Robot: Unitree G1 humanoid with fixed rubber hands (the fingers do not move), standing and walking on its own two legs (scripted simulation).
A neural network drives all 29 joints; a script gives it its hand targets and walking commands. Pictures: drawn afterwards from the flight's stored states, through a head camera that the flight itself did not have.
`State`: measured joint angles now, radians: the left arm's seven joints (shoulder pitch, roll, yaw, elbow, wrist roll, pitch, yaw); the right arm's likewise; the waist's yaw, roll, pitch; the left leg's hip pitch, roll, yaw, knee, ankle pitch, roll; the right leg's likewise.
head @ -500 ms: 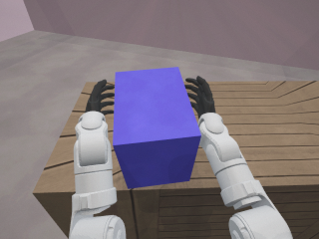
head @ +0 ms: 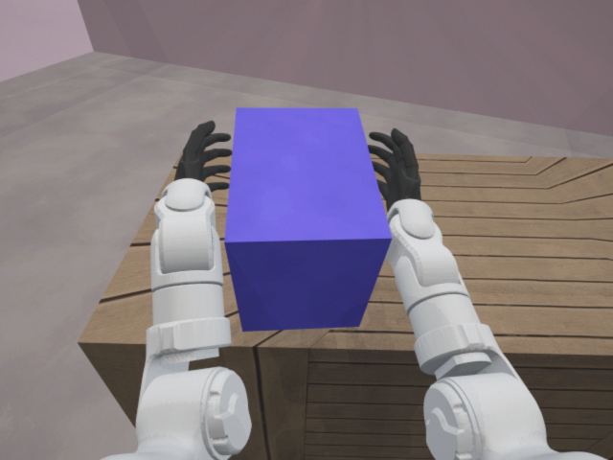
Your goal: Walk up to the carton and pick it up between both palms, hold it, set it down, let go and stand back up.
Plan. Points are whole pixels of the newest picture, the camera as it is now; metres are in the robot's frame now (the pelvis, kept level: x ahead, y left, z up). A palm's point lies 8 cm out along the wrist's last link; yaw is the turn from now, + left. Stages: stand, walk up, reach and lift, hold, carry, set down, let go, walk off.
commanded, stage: hold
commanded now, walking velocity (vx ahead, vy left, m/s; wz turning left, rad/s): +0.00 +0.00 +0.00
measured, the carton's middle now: (299, 220) +0.38 +0.01 +0.16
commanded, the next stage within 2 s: none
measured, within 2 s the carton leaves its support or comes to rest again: neither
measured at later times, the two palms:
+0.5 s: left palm (187, 173) +0.40 +0.15 +0.23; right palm (389, 171) +0.40 -0.10 +0.22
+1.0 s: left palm (198, 175) +0.39 +0.14 +0.23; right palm (400, 189) +0.38 -0.12 +0.21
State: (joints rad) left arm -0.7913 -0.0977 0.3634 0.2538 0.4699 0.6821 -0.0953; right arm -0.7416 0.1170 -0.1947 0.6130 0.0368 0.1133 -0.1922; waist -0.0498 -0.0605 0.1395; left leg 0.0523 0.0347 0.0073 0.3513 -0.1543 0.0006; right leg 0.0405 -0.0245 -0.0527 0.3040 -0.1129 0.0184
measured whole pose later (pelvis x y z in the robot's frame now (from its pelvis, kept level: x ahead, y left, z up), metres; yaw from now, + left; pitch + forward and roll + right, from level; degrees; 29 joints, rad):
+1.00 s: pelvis +0.03 +0.01 +0.00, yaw +0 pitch -14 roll -1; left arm -0.69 -0.12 0.29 0.07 0.46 0.76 -0.08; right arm -0.65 0.11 -0.12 0.48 0.09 0.15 -0.20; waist -0.09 -0.06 0.12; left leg 0.08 0.03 0.01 0.34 -0.19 0.00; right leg 0.09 -0.03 -0.06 0.26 -0.11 0.03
